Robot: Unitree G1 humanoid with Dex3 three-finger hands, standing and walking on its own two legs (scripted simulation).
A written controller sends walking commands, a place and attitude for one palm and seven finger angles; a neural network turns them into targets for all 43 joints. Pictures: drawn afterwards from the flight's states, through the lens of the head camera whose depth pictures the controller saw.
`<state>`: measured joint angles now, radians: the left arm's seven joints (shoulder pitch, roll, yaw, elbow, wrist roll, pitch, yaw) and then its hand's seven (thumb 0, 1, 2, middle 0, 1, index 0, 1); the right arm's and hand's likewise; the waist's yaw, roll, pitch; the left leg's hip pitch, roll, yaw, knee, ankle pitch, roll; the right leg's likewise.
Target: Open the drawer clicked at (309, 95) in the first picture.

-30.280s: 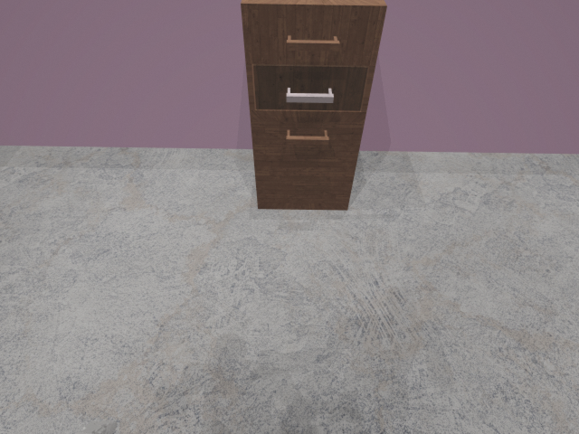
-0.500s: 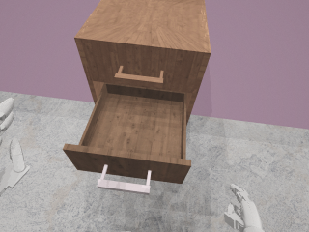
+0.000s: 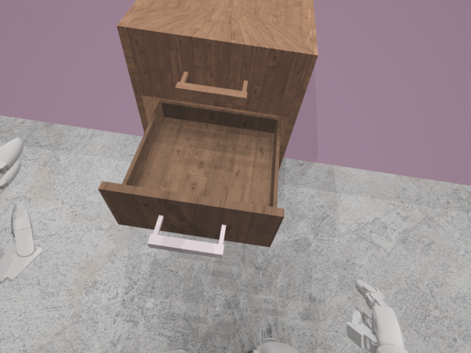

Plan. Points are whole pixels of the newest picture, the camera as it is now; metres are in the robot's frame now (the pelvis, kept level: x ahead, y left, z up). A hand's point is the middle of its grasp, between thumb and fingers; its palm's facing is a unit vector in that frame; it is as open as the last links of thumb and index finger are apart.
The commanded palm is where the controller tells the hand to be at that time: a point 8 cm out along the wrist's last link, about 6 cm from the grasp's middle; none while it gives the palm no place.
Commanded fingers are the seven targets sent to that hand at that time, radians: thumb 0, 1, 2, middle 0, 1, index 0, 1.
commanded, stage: step back with the hand held close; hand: left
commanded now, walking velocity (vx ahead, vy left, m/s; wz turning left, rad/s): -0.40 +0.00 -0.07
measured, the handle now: (189, 235) +0.36 +0.11 -0.13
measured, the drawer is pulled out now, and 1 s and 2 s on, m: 0.30 0.30 0.30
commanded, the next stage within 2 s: stop stepping back and stand still in 0.12 s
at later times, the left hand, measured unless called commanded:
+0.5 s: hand out of the picture +0.10 +0.21 +0.17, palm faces +0.28 -0.82 -0.50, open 7.4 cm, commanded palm +0.04 +0.25 +0.19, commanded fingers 0.00 0.90 0.90 -0.20 -0.30 -0.20 -0.30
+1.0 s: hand out of the picture +0.11 +0.21 +0.17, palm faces +0.29 -0.83 -0.47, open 7.4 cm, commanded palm +0.04 +0.26 +0.19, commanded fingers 0.00 0.90 0.90 -0.20 -0.30 -0.20 -0.30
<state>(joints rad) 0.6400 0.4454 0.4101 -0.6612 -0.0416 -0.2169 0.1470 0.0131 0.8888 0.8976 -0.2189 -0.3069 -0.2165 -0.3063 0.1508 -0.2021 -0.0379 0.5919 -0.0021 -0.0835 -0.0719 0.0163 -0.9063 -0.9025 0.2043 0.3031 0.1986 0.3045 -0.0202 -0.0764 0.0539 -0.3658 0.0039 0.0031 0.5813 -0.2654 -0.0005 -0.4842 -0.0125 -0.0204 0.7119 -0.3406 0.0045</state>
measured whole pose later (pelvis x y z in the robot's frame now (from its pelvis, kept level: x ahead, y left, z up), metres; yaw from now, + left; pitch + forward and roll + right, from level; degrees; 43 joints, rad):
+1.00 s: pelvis -0.09 -0.02 +0.01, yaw -2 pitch +0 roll -1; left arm 0.65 0.39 0.36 -0.58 -0.03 -0.22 0.16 0.01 0.89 0.90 -0.22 -0.31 -0.21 -0.31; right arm 0.20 -0.19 0.00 0.62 0.01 -0.12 -0.05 0.02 -0.90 -0.90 0.21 0.30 0.20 0.30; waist -0.03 -0.01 0.05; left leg -0.17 0.02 0.03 0.46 -0.29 0.00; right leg -0.27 0.00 -0.06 0.42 -0.15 -0.02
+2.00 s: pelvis -0.08 -0.01 +0.01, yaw -1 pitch -1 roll -1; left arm 0.30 0.19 0.01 1.03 0.01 0.04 0.02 -0.01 0.98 0.90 -0.21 -0.30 -0.21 -0.30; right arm 0.35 -0.16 0.02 1.05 -0.01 0.02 -0.02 0.01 -0.91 -0.90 0.20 0.30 0.20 0.30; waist 0.01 -0.01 0.10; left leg -0.11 0.00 0.02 0.43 -0.30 0.01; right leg -0.22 -0.02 -0.06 0.42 -0.18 -0.01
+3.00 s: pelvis -0.09 -0.03 +0.01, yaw -2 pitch -2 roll +0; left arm 0.27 0.13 0.01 1.11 0.01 0.01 0.03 0.01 0.92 0.90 -0.20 -0.30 -0.20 -0.30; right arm 0.34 -0.11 0.01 1.09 -0.01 0.00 -0.04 0.01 -0.91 -0.90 0.20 0.30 0.20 0.30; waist 0.00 0.02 0.10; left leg -0.11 0.02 0.03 0.41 -0.28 -0.01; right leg -0.23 0.00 -0.06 0.43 -0.17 -0.03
